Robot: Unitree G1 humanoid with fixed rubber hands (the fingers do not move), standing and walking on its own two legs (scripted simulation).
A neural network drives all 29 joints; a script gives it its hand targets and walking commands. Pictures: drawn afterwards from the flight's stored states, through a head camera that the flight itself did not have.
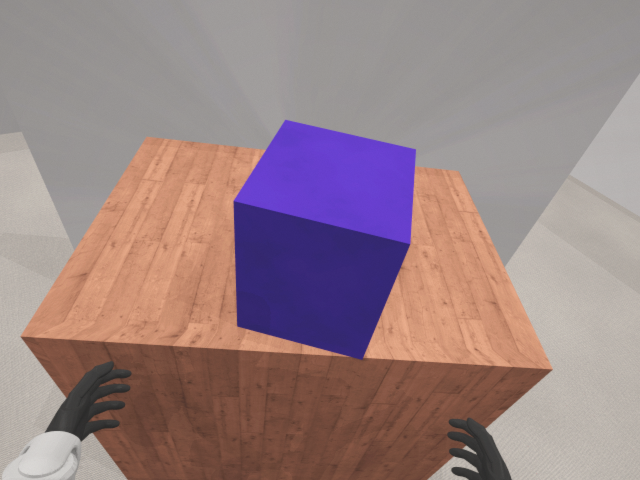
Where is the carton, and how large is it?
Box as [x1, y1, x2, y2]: [233, 120, 415, 359]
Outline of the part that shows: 285,120 233,201 237,326 361,359 409,245 415,149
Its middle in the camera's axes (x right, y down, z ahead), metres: +0.01 +0.00 +0.58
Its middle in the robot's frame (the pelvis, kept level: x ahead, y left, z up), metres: +0.44 +0.00 +0.07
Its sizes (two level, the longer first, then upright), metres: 0.210 0.200 0.250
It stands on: a pedestal, 0.71 m high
